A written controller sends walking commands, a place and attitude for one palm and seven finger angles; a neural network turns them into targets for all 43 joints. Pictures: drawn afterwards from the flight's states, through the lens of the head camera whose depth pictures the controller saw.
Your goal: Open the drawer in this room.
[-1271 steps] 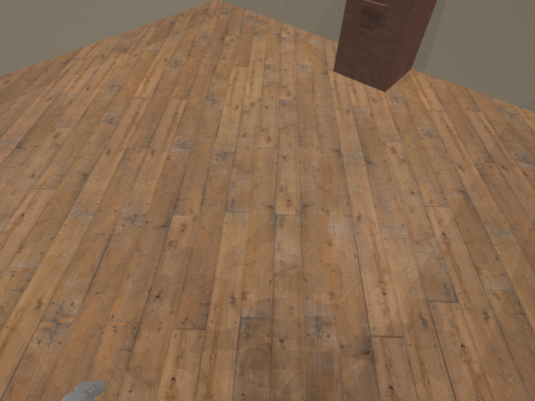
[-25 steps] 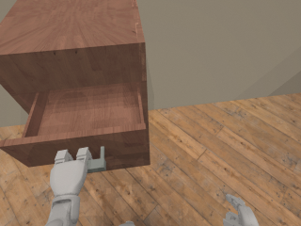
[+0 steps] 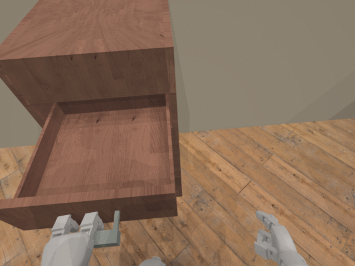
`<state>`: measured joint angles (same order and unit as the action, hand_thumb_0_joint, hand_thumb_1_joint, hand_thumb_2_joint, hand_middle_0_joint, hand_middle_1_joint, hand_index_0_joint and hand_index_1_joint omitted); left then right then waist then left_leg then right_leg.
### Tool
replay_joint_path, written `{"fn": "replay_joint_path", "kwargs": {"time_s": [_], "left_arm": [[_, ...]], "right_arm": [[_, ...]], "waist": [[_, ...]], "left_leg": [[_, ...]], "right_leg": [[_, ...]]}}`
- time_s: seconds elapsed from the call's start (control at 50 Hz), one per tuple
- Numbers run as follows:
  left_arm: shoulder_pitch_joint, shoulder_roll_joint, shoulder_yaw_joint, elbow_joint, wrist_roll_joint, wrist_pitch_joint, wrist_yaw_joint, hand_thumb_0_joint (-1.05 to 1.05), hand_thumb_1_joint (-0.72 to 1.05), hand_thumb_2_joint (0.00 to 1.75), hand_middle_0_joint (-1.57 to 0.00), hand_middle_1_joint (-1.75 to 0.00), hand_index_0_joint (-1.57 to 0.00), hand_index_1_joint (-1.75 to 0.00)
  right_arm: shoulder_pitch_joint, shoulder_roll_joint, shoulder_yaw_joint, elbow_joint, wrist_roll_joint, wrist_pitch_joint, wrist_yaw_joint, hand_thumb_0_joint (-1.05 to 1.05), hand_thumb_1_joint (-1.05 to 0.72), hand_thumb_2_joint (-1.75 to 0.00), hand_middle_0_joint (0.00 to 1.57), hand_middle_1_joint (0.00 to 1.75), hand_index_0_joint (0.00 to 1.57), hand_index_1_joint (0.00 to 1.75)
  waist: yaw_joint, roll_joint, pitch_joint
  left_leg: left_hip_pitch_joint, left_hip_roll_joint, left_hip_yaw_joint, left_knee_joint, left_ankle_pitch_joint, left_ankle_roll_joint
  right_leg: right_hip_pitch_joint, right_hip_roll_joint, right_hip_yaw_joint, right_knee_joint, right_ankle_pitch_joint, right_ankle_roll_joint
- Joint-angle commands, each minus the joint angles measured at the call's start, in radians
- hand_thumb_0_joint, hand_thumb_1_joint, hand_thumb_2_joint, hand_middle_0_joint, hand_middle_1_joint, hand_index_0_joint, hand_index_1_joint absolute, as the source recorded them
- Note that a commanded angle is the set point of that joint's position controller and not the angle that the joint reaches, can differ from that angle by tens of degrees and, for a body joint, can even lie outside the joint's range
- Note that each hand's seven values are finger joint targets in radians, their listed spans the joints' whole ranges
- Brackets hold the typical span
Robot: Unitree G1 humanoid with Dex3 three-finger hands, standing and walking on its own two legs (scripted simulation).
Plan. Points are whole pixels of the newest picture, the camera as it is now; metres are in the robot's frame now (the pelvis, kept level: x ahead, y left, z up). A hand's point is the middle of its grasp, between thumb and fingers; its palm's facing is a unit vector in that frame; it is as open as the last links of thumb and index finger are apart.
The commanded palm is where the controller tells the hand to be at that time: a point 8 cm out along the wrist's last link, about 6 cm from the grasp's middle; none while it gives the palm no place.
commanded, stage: pull the drawer open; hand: left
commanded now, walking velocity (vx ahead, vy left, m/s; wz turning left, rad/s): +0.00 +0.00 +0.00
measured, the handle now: (88, 228) +0.20 +0.22 -0.02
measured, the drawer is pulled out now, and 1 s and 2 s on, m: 0.30 0.30 0.30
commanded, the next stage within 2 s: open the thumb to release the handle in 0.28 s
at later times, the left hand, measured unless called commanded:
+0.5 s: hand (80, 258) +0.14 +0.23 -0.03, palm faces -0.04 -0.07 -1.00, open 6.2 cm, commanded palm +0.12 +0.22 +0.02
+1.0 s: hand (81, 259) +0.14 +0.22 -0.03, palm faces -0.04 -0.09 -1.00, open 13.4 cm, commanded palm +0.12 +0.22 +0.02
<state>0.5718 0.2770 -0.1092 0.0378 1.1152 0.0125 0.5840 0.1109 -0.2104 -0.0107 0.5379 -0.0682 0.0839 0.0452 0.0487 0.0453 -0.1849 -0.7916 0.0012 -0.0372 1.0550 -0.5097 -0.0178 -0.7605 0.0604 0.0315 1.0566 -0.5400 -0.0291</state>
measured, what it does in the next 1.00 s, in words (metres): stands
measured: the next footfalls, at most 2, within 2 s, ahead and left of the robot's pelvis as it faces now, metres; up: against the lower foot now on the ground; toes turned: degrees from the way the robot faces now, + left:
none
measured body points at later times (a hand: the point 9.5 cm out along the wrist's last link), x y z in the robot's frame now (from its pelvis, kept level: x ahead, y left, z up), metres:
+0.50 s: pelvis -0.01 -0.01 -0.01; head +0.04 -0.03 +0.43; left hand +0.14 +0.23 +0.02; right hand +0.19 -0.23 -0.12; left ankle +0.00 +0.13 -0.67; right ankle -0.01 -0.11 -0.67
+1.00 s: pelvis -0.01 -0.01 +0.00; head +0.03 -0.04 +0.44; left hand +0.14 +0.22 +0.02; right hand +0.20 -0.23 -0.10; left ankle +0.00 +0.13 -0.67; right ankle -0.01 -0.11 -0.67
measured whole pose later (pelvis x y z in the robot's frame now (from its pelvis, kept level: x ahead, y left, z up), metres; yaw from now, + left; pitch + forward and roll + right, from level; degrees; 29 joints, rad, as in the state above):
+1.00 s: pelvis -0.01 -0.01 +0.00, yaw +1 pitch +14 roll +0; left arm 0.53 0.30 -0.07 0.07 1.09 -0.02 0.58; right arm 0.12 -0.23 -0.02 0.54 -0.06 0.07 0.02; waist 0.05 0.05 -0.20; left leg -0.83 0.00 -0.05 1.06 -0.49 -0.03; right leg -0.80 0.06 0.01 1.08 -0.53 -0.05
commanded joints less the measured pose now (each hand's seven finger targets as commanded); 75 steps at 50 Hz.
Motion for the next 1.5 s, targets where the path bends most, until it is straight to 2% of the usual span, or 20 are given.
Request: {"fn": "replay_joint_path", "kwargs": {"time_s": [0.0, 0.1, 0.16, 0.2, 0.26, 0.3, 0.34, 0.36, 0.38, 0.4, 0.44, 0.58, 0.66, 0.76, 0.94, 1.0, 1.06, 1.08, 1.22, 1.48], "left_arm": [[0.137, 0.121, 0.108, -0.214, -0.014, -0.018, 0.042, 0.0, 0.9, 0.9, -0.4, -1.35, -0.4, -1.35], [0.302, 0.115, 0.111, -0.238, -0.049, -0.03, 0.012, 0.0, 0.9, 0.9, -0.4, -1.35, -0.4, -1.35], [0.268, 0.145, 0.143, -0.233, -0.05, -0.034, 0.011, 0.0, 0.9, 0.9, -0.4, -1.35, -0.4, -1.35], [0.281, 0.122, 0.121, -0.238, -0.047, -0.043, 0.011, 0.0, 0.9, 0.9, -0.4, -1.35, -0.4, -1.35], [0.302, 0.149, 0.165, -0.235, -0.051, -0.056, 0.016, 0.0, 0.9, 0.9, -0.4, -1.35, -0.4, -1.35], [0.315, 0.146, 0.166, -0.218, -0.05, -0.061, 0.018, 0.0, 0.9, 0.9, -0.4, -1.35, -0.4, -1.35], [0.307, 0.144, 0.163, -0.238, -0.044, -0.065, 0.024, 0.0, 0.9, 0.9, -0.4, -1.35, -0.4, -1.35], [0.008, 0.195, 0.193, -0.223, -0.024, -0.06, 0.044, 0.0, 0.9, 0.9, -0.4, -1.35, -0.4, -1.35], [0.019, 0.203, 0.232, -0.226, -0.013, -0.067, 0.061, 0.0, 0.83, 0.87, -0.4, -1.34, -0.4, -1.34], [0.089, 0.167, 0.205, -0.163, -0.008, -0.06, 0.067, 0.0, 0.76, 0.84, -0.39, -1.34, -0.39, -1.34], [0.044, 0.152, 0.18, -0.193, -0.023, -0.047, 0.069, 0.0, 0.62, 0.78, -0.38, -1.32, -0.38, -1.32], [-0.005, 0.163, 0.156, -0.163, -0.031, 0.017, 0.055, 0.0, 0.13, 0.57, -0.35, -1.27, -0.35, -1.27], [-0.034, 0.155, 0.131, -0.148, -0.028, 0.027, 0.042, 0.0, -0.15, 0.45, -0.32, -1.24, -0.32, -1.24], [-0.027, 0.161, 0.138, -0.118, -0.032, 0.013, 0.027, 0.0, -0.5, 0.3, -0.3, -1.2, -0.3, -1.2], [0.019, 0.146, 0.143, -0.131, -0.03, -0.026, 0.041, 0.0, -0.5, 0.3, -0.3, -1.2, -0.3, -1.2], [-0.033, 0.145, 0.142, -0.099, -0.026, -0.028, 0.044, 0.0, -0.5, 0.3, -0.3, -1.2, -0.3, -1.2], [-0.076, 0.168, 0.164, -0.116, -0.019, -0.021, 0.057, 0.0, -0.5, 0.3, -0.3, -1.2, -0.3, -1.2], [-0.068, 0.153, 0.147, -0.105, -0.02, -0.013, 0.055, 0.0, -0.5, 0.3, -0.3, -1.2, -0.3, -1.2], [-0.182, 0.161, 0.135, -0.082, -0.024, 0.011, 0.053, 0.0, -0.5, 0.3, -0.3, -1.2, -0.3, -1.2], [-0.14, 0.228, 0.205, -0.126, -0.057, 0.014, 0.035, 0.0, -0.5, 0.3, -0.3, -1.2, -0.3, -1.2]], "right_arm": [[-0.116, -0.095, -0.039, -0.18, -0.001, -0.052, -0.008, 0.0, -0.9, -0.9, 0.2, 0.3, 0.2, 0.3], [-0.114, -0.092, -0.038, -0.204, 0.005, -0.051, 0.001, 0.0, -0.9, -0.9, 0.2, 0.3, 0.2, 0.3], [-0.114, -0.093, -0.036, -0.202, 0.003, -0.048, -0.001, 0.0, -0.9, -0.9, 0.2, 0.3, 0.2, 0.3], [-0.106, -0.093, -0.039, -0.205, 0.001, -0.052, 0.001, 0.0, -0.9, -0.9, 0.2, 0.3, 0.2, 0.3], [-0.106, -0.092, -0.04, -0.203, -0.003, -0.057, -0.001, 0.0, -0.9, -0.9, 0.2, 0.3, 0.2, 0.3], [-0.102, -0.091, -0.044, -0.195, -0.001, -0.057, -0.002, 0.0, -0.9, -0.9, 0.2, 0.3, 0.2, 0.3], [-0.099, -0.094, -0.046, -0.194, -0.004, -0.057, 0.001, 0.0, -0.9, -0.9, 0.2, 0.3, 0.2, 0.3], [-0.091, -0.114, -0.047, -0.161, -0.007, -0.051, -0.01, 0.0, -0.9, -0.9, 0.2, 0.3, 0.2, 0.3], [-0.089, -0.111, -0.056, -0.158, -0.014, -0.055, -0.015, 0.0, -0.9, -0.9, 0.2, 0.3, 0.2, 0.3], [-0.084, -0.104, -0.057, -0.161, -0.01, -0.064, -0.019, 0.0, -0.9, -0.9, 0.2, 0.3, 0.2, 0.3], [-0.086, -0.109, -0.061, -0.163, -0.008, -0.068, -0.019, 0.0, -0.9, -0.9, 0.2, 0.3, 0.2, 0.3], [-0.095, -0.11, -0.049, -0.159, 0.011, -0.054, -0.036, 0.0, -0.9, -0.9, 0.2, 0.3, 0.2, 0.3], [-0.1, -0.11, -0.04, -0.163, 0.019, -0.054, -0.044, 0.0, -0.9, -0.9, 0.2, 0.3, 0.2, 0.3], [-0.104, -0.107, -0.036, -0.163, 0.02, -0.056, -0.045, 0.0, -0.9, -0.9, 0.2, 0.3, 0.2, 0.3], [-0.099, -0.103, -0.049, -0.165, 0.011, -0.061, -0.032, 0.0, -0.9, -0.9, 0.2, 0.3, 0.2, 0.3], [-0.102, -0.108, -0.051, -0.156, 0.01, -0.064, -0.033, 0.0, -0.9, -0.9, 0.2, 0.3, 0.2, 0.3], [-0.1, -0.113, -0.053, -0.155, 0.009, -0.064, -0.035, 0.0, -0.9, -0.9, 0.2, 0.3, 0.2, 0.3], [-0.1, -0.11, -0.053, -0.152, 0.008, -0.063, -0.035, 0.0, -0.9, -0.9, 0.2, 0.3, 0.2, 0.3], [-0.106, -0.113, -0.05, -0.135, 0.019, -0.065, -0.05, 0.0, -0.9, -0.9, 0.2, 0.3, 0.2, 0.3], [-0.111, -0.107, -0.04, -0.135, 0.03, -0.063, -0.065, 0.0, -0.9, -0.9, 0.2, 0.3, 0.2, 0.3]], "waist": [[0.024, -0.009, -0.153], [0.048, -0.035, -0.143], [0.035, -0.044, -0.125], [0.035, -0.031, -0.133], [0.043, -0.036, -0.17], [0.041, -0.042, -0.145], [0.041, -0.01, -0.169], [-0.035, -0.039, -0.132], [0.006, -0.014, -0.179], [0.006, -0.012, -0.157], [0.001, -0.012, -0.198], [0.001, -0.062, -0.21], [-0.001, -0.035, -0.166], [0.0, -0.057, -0.125], [0.009, -0.034, -0.151], [-0.005, -0.049, -0.121], [-0.001, -0.03, -0.166], [-0.001, -0.057, -0.188], [-0.019, -0.055, -0.147], [0.006, -0.034, -0.16]], "left_leg": [[0.165, -0.038, 0.034, -0.086, 0.284, 0.046], [0.122, -0.042, 0.037, -0.085, 0.27, 0.049], [0.101, -0.041, 0.034, -0.081, 0.248, 0.05], [0.099, -0.04, 0.037, -0.073, 0.247, 0.052], [0.098, -0.041, 0.038, -0.069, 0.275, 0.05], [0.086, -0.041, 0.041, -0.064, 0.269, 0.05], [0.104, -0.04, 0.04, -0.062, 0.291, 0.049], [0.076, -0.032, 0.029, -0.035, 0.244, 0.051], [0.089, -0.035, 0.034, -0.034, 0.237, 0.047], [0.089, -0.035, 0.036, -0.037, 0.228, 0.048], [0.113, -0.034, 0.039, -0.039, 0.235, 0.05], [0.128, -0.035, 0.043, -0.072, 0.223, 0.052], [0.132, -0.034, 0.044, -0.097, 0.21, 0.054], [0.117, -0.035, 0.045, -0.106, 0.189, 0.056], [0.121, -0.039, 0.046, -0.087, 0.203, 0.054], [0.09, -0.036, 0.043, -0.077, 0.179, 0.054], [0.108, -0.034, 0.042, -0.081, 0.186, 0.053], [0.108, -0.035, 0.047, -0.076, 0.187, 0.054], [0.099, -0.033, 0.046, -0.091, 0.138, 0.057], [0.148, -0.037, 0.051, -0.143, 0.171, 0.056]], "right_leg": [[0.039, -0.012, -0.017, -0.143, 0.387, -0.039], [0.076, -0.015, 0.001, -0.15, 0.402, -0.043], [0.062, -0.017, 0.013, -0.156, 0.392, -0.042], [0.055, -0.019, 0.01, -0.147, 0.392, -0.041], [0.075, -0.02, 0.015, -0.137, 0.443, -0.042], [0.072, -0.021, 0.017, -0.136, 0.457, -0.04], [0.062, -0.017, 0.013, -0.125, 0.465, -0.043], [-0.027, -0.025, 0.003, -0.117, 0.416, -0.031], [-0.022, -0.02, 0.003, -0.109, 0.381, -0.03], [-0.023, -0.017, -0.02, -0.111, 0.358, -0.033], [-0.018, -0.02, -0.023, -0.118, 0.357, -0.032], [0.028, -0.025, -0.028, -0.153, 0.338, -0.021], [0.041, -0.025, -0.024, -0.18, 0.325, -0.024], [0.052, -0.029, -0.01, -0.204, 0.315, -0.022], [0.039, -0.025, -0.01, -0.184, 0.321, -0.027], [0.013, -0.027, -0.008, -0.181, 0.307, -0.024], [0.014, -0.026, -0.012, -0.174, 0.293, -0.028], [0.023, -0.03, -0.015, -0.174, 0.297, -0.022], [0.004, -0.033, -0.011, -0.208, 0.225, -0.016], [0.103, -0.031, 0.016, -0.258, 0.266, -0.017]]}}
